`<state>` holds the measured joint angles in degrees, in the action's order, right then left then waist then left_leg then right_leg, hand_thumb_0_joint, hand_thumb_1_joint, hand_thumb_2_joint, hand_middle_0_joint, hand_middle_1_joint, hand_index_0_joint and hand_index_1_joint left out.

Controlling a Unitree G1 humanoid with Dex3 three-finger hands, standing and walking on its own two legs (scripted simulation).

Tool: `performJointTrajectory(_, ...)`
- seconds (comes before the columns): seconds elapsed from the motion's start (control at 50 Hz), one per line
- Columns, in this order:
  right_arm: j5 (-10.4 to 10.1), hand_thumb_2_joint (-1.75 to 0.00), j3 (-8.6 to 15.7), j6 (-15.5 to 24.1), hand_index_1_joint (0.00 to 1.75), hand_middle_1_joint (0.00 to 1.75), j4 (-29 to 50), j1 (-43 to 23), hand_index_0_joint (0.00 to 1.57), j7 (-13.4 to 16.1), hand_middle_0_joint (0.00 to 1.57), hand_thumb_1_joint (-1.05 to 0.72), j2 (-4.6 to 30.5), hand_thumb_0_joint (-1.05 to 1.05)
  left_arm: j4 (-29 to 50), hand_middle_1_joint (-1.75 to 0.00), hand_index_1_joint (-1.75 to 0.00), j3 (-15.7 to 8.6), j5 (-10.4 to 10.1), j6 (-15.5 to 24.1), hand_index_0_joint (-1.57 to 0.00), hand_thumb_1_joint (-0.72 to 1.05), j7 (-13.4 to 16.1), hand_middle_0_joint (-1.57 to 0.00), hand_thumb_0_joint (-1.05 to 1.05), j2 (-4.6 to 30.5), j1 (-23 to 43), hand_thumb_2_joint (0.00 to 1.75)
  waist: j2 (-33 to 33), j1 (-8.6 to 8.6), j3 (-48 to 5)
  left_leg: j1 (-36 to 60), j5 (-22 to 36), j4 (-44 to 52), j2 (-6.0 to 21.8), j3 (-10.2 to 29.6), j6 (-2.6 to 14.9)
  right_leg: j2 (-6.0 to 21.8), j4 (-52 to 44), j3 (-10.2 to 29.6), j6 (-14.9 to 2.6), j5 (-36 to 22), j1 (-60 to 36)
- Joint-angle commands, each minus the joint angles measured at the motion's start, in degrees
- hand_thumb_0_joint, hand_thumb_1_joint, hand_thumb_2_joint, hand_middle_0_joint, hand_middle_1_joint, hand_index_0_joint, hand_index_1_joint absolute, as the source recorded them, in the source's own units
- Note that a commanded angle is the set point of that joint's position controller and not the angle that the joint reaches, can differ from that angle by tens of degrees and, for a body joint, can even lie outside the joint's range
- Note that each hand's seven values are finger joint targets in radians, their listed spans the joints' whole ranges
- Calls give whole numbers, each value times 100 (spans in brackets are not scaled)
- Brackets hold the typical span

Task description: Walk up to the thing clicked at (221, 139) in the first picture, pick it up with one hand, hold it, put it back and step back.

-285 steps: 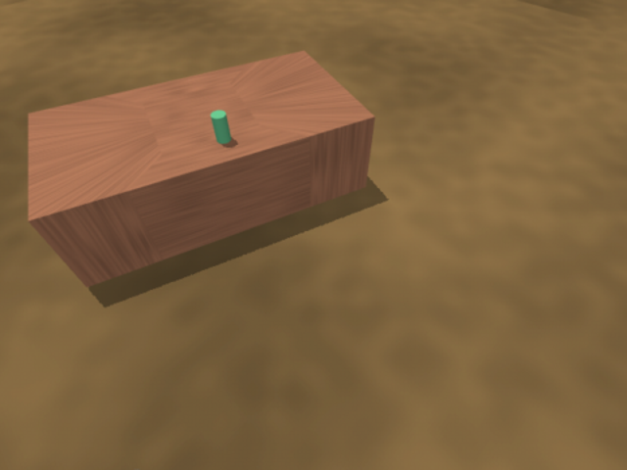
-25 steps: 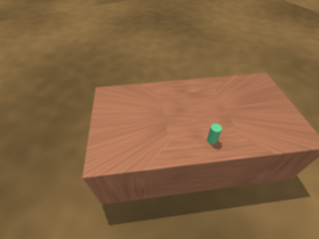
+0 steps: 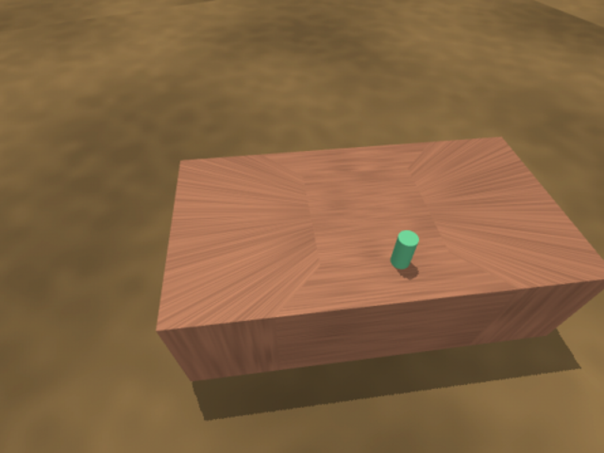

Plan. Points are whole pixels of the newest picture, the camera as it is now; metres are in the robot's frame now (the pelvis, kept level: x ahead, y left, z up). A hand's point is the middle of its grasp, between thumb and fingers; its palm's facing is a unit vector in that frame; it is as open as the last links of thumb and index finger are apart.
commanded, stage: stand
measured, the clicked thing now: (404, 250) +0.67 -0.25 -0.34
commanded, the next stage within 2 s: none
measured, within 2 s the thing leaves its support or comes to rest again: neither
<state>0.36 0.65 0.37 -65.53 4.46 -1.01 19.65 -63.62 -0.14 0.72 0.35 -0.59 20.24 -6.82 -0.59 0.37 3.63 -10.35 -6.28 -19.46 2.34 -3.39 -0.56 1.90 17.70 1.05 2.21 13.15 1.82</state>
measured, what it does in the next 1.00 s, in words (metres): stands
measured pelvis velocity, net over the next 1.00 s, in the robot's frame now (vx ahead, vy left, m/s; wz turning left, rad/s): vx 0.01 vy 0.00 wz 0.01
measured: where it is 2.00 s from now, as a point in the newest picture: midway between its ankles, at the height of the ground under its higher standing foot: outside the picture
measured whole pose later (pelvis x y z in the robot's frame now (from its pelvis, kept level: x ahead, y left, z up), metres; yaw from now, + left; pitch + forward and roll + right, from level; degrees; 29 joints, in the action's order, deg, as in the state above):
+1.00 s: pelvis +0.01 +0.00 +0.00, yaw +1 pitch -2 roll +0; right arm 0.3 0.8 0.5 -65.4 5.1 -1.0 19.7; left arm -63.2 -0.1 0.9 0.2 -0.7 20.3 -8.4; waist -0.5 0.2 3.3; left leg -11.0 -6.9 -20.1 1.4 -3.0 -0.1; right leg 2.8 18.5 0.6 2.7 14.1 2.3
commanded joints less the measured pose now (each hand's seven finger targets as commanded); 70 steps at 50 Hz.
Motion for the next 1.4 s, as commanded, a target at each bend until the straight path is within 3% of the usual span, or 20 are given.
performJointTrajectory(0.0,3,-90,221,135,30,30,312,-248,20,91,20,-90,1271,0,331,-30,-30,-208,-8,107,-20,90,97,-20,0,1211,126,90,151,6,-464,612,343,246,620,635,151,567,-400,335,-298,-473,593)
performJointTrajectory(0.1,9,-90,254,123,30,30,288,-237,20,84,20,-90,1323,0,320,-30,-30,-206,-1,100,-20,90,87,-20,0,1207,47,90,69,-1,-387,604,-68,320,607,685,164,552,-431,329,-300,-202,706)
performJointTrajectory(0.22,12,-90,254,126,30,30,278,-201,20,87,20,-90,1291,0,333,-30,-30,-202,-7,100,-20,90,90,-20,0,1207,33,90,115,13,-414,582,76,302,624,703,168,552,-371,321,-309,-200,680)
performJointTrajectory(0.32,9,-90,258,116,30,30,273,-144,20,82,20,-90,1289,0,338,-30,-30,-196,2,88,-20,90,86,-20,0,1230,-4,90,116,43,-326,449,-263,364,592,730,154,540,-378,314,-311,-26,734)
performJointTrajectory(0.42,7,-90,247,129,30,30,283,-142,20,92,20,-90,1272,0,336,-30,-30,-197,-3,88,-20,90,84,-20,0,1216,-59,90,174,14,-455,561,-99,331,611,744,171,548,-309,300,-314,-202,678)
performJointTrajectory(0.48,-5,-90,242,136,30,30,289,-162,20,84,20,-90,1256,0,342,-30,-30,-195,1,106,-20,90,91,-20,0,1240,-65,90,46,11,-489,606,373,221,610,709,181,570,-307,294,-300,-391,630)
performJointTrajectory(0.56,7,-90,248,110,30,30,284,-119,20,90,20,-90,1306,0,330,-30,-30,-190,11,80,-20,90,83,-20,0,1216,-94,90,123,31,-265,389,-477,415,581,783,171,541,-314,275,-312,23,780)
performJointTrajectory(0.62,-3,-90,245,122,30,30,299,-165,20,89,20,-90,1310,0,344,-30,-30,-188,15,94,-20,90,82,-20,0,1205,-116,90,134,3,-389,452,-204,353,601,788,186,561,-314,272,-317,-160,684)
performJointTrajectory(0.68,-6,-90,240,145,30,30,316,-162,20,91,20,-90,1268,0,361,-30,-30,-200,-3,110,-20,90,91,-20,0,1243,-79,90,42,3,-590,697,578,146,604,694,184,596,-286,296,-306,-537,645)
performJointTrajectory(0.74,-7,-90,234,155,30,30,289,-119,20,96,20,-90,1287,0,371,-30,-30,-196,-7,114,-20,90,97,-20,0,1235,-76,90,64,15,-560,681,697,141,598,675,167,600,-269,291,-285,-612,623)
performJointTrajectory(0.92,-3,-90,229,118,30,30,318,-156,20,102,20,-90,1274,0,352,-30,-30,-218,11,83,-20,90,97,-20,0,1248,-50,90,75,22,-361,503,55,261,561,705,161,576,-322,277,-309,-274,681)
performJointTrajectory(1.02,-8,-90,230,140,30,30,336,-184,20,105,20,-90,1283,0,371,-30,-30,-228,14,107,-20,90,101,-20,0,1250,-68,90,40,-7,-553,703,591,137,590,688,169,604,-305,289,-293,-629,594)
performJointTrajectory(1.14,-3,-90,226,135,30,30,311,-130,20,107,20,-90,1291,0,374,-30,-30,-225,-3,98,-20,90,104,-20,0,1235,-63,90,87,5,-479,637,498,158,587,684,156,601,-334,291,-296,-549,580)
performJointTrajectory(1.28,-7,-90,219,148,30,30,336,-147,20,117,20,-90,1247,0,383,-30,-30,-228,-15,117,-20,90,124,-20,0,1226,-67,90,13,-11,-681,770,1361,-28,625,628,169,622,-214,233,-249,-1289,380)
performJointTrajectory(1.34,-9,-90,216,131,30,30,338,-97,20,131,20,-90,1271,0,399,-30,-30,-234,-4,106,-20,90,127,-20,0,1247,-11,90,40,22,-654,730,1228,-13,599,582,164,645,-264,249,-257,-1269,350)
performJointTrajectory(1.38,-7,-90,208,123,30,30,343,-189,20,130,20,-90,1246,0,367,-30,-30,-222,-5,87,-20,90,128,-20,0,1216,-30,90,66,0,-455,636,874,89,612,646,150,605,-306,219,-265,-832,486)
